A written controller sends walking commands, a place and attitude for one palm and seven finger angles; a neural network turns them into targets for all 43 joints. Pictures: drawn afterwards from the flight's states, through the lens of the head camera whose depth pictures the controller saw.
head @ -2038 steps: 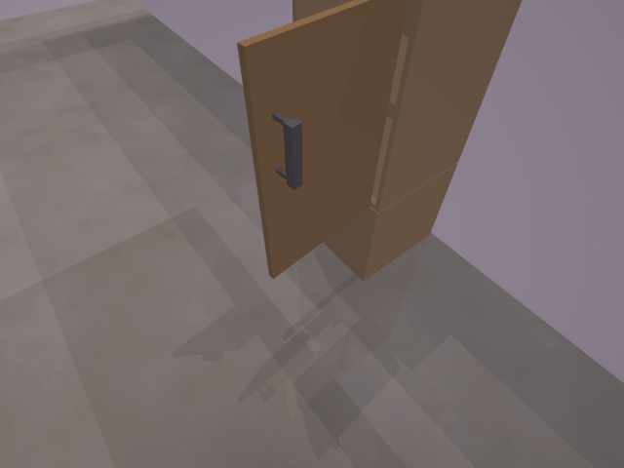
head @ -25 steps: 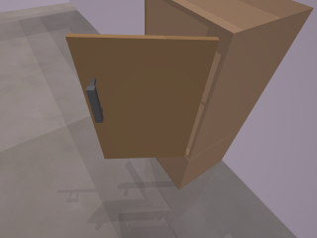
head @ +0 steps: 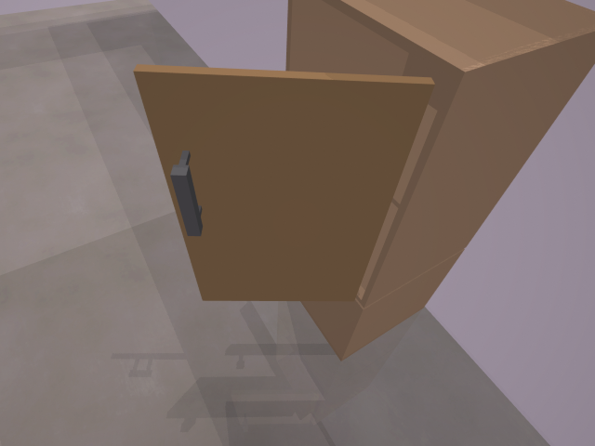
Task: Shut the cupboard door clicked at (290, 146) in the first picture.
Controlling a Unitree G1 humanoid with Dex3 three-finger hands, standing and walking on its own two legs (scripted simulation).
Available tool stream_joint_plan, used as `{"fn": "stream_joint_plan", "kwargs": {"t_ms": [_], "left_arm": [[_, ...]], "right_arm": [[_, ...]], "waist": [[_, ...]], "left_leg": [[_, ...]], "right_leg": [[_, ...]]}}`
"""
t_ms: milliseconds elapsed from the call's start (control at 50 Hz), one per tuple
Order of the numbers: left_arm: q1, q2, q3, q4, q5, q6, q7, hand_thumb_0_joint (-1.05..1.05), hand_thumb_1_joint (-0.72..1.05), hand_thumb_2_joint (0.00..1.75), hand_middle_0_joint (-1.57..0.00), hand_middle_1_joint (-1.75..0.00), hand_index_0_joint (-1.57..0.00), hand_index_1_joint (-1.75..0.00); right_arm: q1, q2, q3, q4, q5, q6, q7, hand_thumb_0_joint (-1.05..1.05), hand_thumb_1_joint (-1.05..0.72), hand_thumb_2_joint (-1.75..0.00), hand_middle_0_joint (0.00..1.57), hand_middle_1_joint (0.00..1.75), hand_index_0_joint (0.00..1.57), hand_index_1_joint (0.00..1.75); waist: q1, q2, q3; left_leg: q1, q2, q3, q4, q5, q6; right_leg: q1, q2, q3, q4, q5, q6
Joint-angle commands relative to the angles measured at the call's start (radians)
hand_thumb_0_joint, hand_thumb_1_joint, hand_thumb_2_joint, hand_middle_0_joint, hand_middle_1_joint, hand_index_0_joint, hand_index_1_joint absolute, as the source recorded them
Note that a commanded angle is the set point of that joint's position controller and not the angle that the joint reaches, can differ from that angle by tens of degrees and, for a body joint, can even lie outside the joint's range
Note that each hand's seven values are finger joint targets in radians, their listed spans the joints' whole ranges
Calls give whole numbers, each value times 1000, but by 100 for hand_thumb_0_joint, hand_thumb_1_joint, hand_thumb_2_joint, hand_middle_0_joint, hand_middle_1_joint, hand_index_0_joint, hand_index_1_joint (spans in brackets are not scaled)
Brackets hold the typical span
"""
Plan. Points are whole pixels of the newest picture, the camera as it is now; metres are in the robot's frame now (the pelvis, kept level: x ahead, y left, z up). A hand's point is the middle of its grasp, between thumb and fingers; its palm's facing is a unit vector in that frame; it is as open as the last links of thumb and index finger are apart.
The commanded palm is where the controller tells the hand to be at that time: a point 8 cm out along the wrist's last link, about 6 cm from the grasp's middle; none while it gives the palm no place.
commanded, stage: come to a stop and stand still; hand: left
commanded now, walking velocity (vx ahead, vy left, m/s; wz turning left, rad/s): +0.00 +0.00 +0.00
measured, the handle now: (190, 194) +0.46 +0.20 +0.06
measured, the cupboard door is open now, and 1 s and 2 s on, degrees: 60 60 60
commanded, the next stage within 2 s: look again from close up in 0.16 s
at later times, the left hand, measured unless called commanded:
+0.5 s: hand out of the picture +0.02 +0.20 -0.18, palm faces -0.01 -0.98 -0.22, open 7.4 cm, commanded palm none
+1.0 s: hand out of the picture +0.12 +0.22 -0.09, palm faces +0.20 -0.96 -0.21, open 7.3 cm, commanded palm +0.09 +0.26 -0.06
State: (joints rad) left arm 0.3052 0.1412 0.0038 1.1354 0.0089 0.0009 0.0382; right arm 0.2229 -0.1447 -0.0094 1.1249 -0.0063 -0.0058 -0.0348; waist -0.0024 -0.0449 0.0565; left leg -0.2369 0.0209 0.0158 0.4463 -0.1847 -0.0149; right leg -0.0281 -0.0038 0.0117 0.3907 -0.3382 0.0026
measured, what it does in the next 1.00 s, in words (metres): stands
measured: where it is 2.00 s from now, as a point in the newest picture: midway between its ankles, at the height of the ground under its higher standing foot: outside the picture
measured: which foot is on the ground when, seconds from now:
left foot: down 0.00-1.00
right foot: down 0.00-1.00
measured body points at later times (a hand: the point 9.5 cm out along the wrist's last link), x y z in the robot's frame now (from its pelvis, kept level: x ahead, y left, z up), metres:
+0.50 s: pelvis +0.00 +0.02 -0.01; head +0.01 +0.02 +0.44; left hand +0.02 +0.25 -0.17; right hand +0.03 -0.22 -0.17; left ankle +0.03 +0.13 -0.74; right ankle -0.08 -0.12 -0.74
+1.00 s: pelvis -0.02 +0.01 -0.02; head -0.01 +0.02 +0.43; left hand +0.10 +0.27 -0.08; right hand +0.06 -0.24 -0.13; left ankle +0.03 +0.13 -0.74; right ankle -0.08 -0.11 -0.73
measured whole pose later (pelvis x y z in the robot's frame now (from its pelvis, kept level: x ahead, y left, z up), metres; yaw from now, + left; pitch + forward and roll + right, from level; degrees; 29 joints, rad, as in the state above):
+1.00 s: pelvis -0.02 +0.01 -0.02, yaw -1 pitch +0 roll +1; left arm 0.49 0.22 0.06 0.26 -0.11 -0.03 0.09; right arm 0.30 -0.21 -0.01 0.87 0.03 -0.23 -0.06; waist 0.00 -0.03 0.01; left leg -0.38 0.01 0.04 0.61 -0.23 0.00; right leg -0.24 -0.04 -0.02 0.70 -0.40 0.00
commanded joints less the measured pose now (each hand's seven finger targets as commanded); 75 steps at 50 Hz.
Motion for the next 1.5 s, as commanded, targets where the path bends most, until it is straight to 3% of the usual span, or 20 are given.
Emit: {"fn": "stream_joint_plan", "kwargs": {"t_ms": [0, 220, 240, 280, 340, 500, 840, 860, 880, 900, 920, 940, 980, 1020, 1060, 1100, 1160, 1220, 1340, 1480], "left_arm": [[85, 82, 11, -10, 1, -10, 5, 0, 90, 90, -20, -30, -20, -30], [76, 100, 14, -19, 2, -10, 7, 0, 90, 90, -20, -30, -20, -30], [127, 117, 6, -30, 24, -55, 45, 0, 90, 90, -20, -30, -20, -30], [49, 148, 14, -96, 14, -56, 33, 0, 90, 90, -20, -30, -20, -30], [79, 138, 12, -116, 6, -51, 26, 0, 90, 90, -20, -30, -20, -30], [46, 140, 4, -138, 8, -11, 12, 0, 90, 90, -20, -30, -20, -30], [30, 212, 6, -115, 7, -23, 3, 0, 90, 90, -20, -30, -20, -30], [85, 156, 3, -103, 22, -36, 37, 0, 90, 90, -20, -30, -20, -30], [-785, 790, 458, -1723, -90, -320, 66, 0, 90, 90, -20, -30, -20, -30], [1, 260, 85, -1363, -116, -243, 61, 0, 90, 90, -22, -32, -22, -32], [207, 61, 12, -1342, -168, -117, 70, 0, 90, 90, -24, -34, -24, -34], [69, 76, 35, -1258, -157, -111, 81, 0, 90, 90, -25, -36, -25, -36], [77, 88, 113, -1128, -164, -207, 48, 0, 90, 90, -29, -40, -29, -40], [283, 81, 195, -965, -201, -368, -44, 0, 90, 90, -33, -44, -33, -44], [348, 88, 266, -932, -245, -551, -182, 0, 90, 90, -36, -48, -36, -48], [334, 126, 298, -947, -294, -663, -324, 0, 90, 90, -40, -52, -40, -52], [233, 207, 325, -1102, -349, -553, -395, 0, 90, 90, -46, -58, -46, -58], [13, 268, 328, -1332, -363, -498, -338, 0, 90, 90, -51, -64, -51, -64], [-126, 227, 186, -1511, -304, -569, -275, 0, 90, 90, -62, -76, -62, -76], [81, 253, 270, -1386, -336, -333, -298, 0, 90, 90, -75, -90, -75, -90]], "right_arm": [[71, -109, -18, -15, -1, -5, -9, 0, -90, -90, 20, 30, 20, 30], [64, -119, -17, -14, 1, -7, -9, 0, -90, -90, 20, 30, 20, 30], [-19, -135, -15, -95, 3, -32, 7, 0, -90, -90, 20, 30, 20, 30], [77, -99, -12, -118, -3, -20, 15, 0, -90, -90, 20, 30, 20, 30], [94, -123, -9, -137, -5, -27, 12, 0, -90, -90, 20, 30, 20, 30], [43, -155, -17, -157, -7, -9, 18, 0, -90, -90, 20, 30, 20, 30], [1, -193, -17, -107, -2, -23, 15, 0, -90, -90, 20, 30, 20, 30], [-28, -184, -16, -165, 2, -20, 22, 0, -90, -90, 20, 30, 20, 30], [82, -353, -60, -387, 25, -210, -63, 0, -90, -90, 20, 30, 20, 30], [19, -241, -15, -428, 62, -296, -93, 0, -90, -90, 20, 30, 20, 30], [-8, -188, -25, -436, 47, -334, -70, 0, -90, -90, 20, 30, 20, 30], [10, -192, -36, -404, 60, -350, -46, 0, -90, -90, 20, 30, 20, 30], [-43, -214, -66, -470, 33, -356, -24, 0, -90, -90, 20, 30, 20, 30], [-76, -196, -75, -515, 26, -355, -1, 0, -90, -90, 20, 30, 20, 30], [-100, -196, -91, -547, -1, -344, 28, 0, -90, -90, 20, 30, 20, 30], [-126, -204, -104, -605, 3, -333, 38, 0, -90, -90, 20, 30, 20, 30], [-152, -207, -91, -724, 39, -300, 22, 0, -90, -90, 20, 30, 20, 30], [-114, -203, -74, -757, 46, -299, -19, 0, -90, -90, 20, 30, 20, 30], [-49, -205, -41, -697, 30, -351, -64, 0, -90, -90, 20, 30, 20, 30], [-57, -190, -36, -713, 47, -321, -70, 0, -90, -90, 20, 30, 20, 30]], "waist": [[-4, 42, 21], [-1, 11, 9], [24, 125, -1], [-32, 51, -58], [-16, 88, -130], [1, 59, 52], [6, 37, -20], [12, 8, 35], [-134, 108, -377], [-7, 399, -577], [6, 394, -514], [-58, 187, -260], [-54, 23, -11], [24, -71, -26], [82, -169, -228], [101, -82, -309], [103, 67, -342], [32, 57, -314], [-51, 124, -277], [36, 103, -347]], "left_leg": [[106, 76, -69, -52, 206, 26], [119, 77, -60, -46, 252, 27], [124, 69, 0, 186, 407, 14], [5, 56, -20, 133, 89, 37], [70, 71, -34, 137, 313, 50], [-43, 78, -96, -27, -83, 63], [70, 78, -42, -9, 116, 55], [18, 95, -25, 165, 177, 29], [396, 26, -40, 201, 336, 51], [471, 68, -63, 94, 517, 46], [353, 66, -69, 58, 585, 1], [151, 58, -87, 73, 365, 8], [-160, 2, -70, 161, -83, 12], [-291, -22, -46, 295, -56, 10], [-389, -25, -27, 450, 66, -1], [-484, -34, -6, 533, -19, -3], [-495, -41, 22, 544, -153, 16], [-524, -23, -10, 589, -274, 37], [-479, 8, -64, 602, -293, 55], [-443, -1, -60, 519, -202, 48]], "right_leg": [[-138, -90, 57, -89, 242, -25], [-104, -94, 47, -87, 315, -23], [-209, -127, 115, -58, 702, 1], [-123, -121, 81, 33, 541, -40], [-107, -84, 51, 95, 498, -49], [-244, -36, 50, 44, -50, -39], [-219, -79, 82, 12, 177, -28], [-257, -114, 129, -35, 372, -11], [-314, -10, -64, 234, 514, -29], [-387, 22, -107, 357, 255, -11], [-357, 29, -117, 360, 101, -13], [-460, 16, -102, 330, 49, 0], [-573, 9, -124, 222, -16, -10], [-638, 11, -113, 296, 9, -21], [-671, 19, -106, 500, 206, -19], [-724, 9, -52, 577, 118, -22], [-716, -12, 48, 482, -139, -15], [-803, -13, 128, 393, -401, 7], [-896, 30, 51, 459, -339, -20], [-727, 13, 39, 405, -252, -6]]}}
